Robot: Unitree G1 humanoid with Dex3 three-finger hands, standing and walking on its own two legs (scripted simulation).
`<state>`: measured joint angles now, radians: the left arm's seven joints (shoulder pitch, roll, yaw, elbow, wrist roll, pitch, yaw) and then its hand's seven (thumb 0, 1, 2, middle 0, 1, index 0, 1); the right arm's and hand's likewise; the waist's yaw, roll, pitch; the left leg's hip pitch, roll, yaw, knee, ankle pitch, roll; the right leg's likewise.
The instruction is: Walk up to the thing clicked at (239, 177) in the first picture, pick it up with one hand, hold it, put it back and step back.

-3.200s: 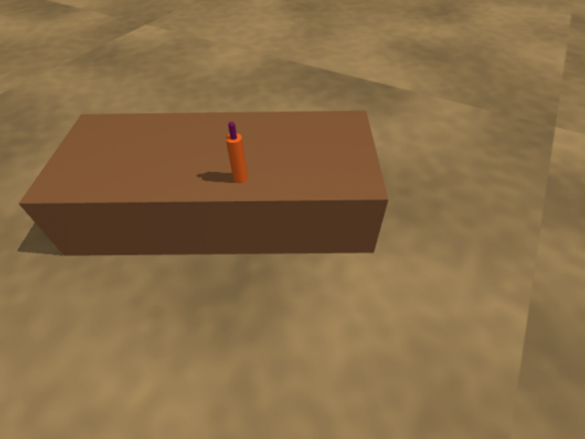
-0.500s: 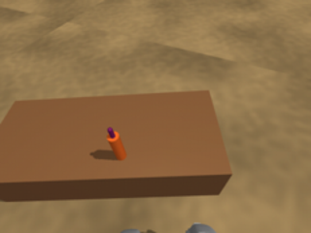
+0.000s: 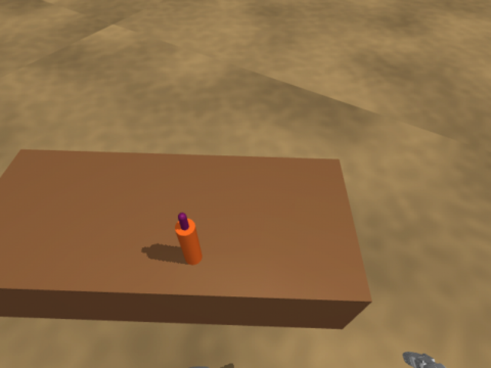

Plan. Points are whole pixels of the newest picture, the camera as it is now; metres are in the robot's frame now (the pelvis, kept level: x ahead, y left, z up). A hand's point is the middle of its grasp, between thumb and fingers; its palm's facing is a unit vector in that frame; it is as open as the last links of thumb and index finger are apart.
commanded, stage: walk up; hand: left
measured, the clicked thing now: (188, 238) +0.50 +0.18 -0.30
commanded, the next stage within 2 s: stand in 1.00 s
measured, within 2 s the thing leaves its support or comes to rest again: neither
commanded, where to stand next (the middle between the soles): +0.06 -0.01 m, yaw -2 degrees
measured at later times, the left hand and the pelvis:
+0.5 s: hand out of the picture +0.10 +0.26 -0.13, palm faces -0.02 -0.94 -0.35, open 7.3 cm; pelvis +0.01 +0.01 +0.02, yaw -1 degrees
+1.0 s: hand out of the picture +0.10 +0.26 -0.13, palm faces -0.02 -0.94 -0.35, open 7.3 cm; pelvis +0.02 +0.00 +0.02, yaw +0 degrees
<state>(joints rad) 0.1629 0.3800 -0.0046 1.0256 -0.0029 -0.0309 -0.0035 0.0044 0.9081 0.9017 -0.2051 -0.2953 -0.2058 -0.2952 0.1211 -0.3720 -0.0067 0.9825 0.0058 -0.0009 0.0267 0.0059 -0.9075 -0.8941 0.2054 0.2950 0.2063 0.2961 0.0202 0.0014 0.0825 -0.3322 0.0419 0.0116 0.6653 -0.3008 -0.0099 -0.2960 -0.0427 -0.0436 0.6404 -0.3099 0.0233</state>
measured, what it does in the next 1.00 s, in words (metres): stands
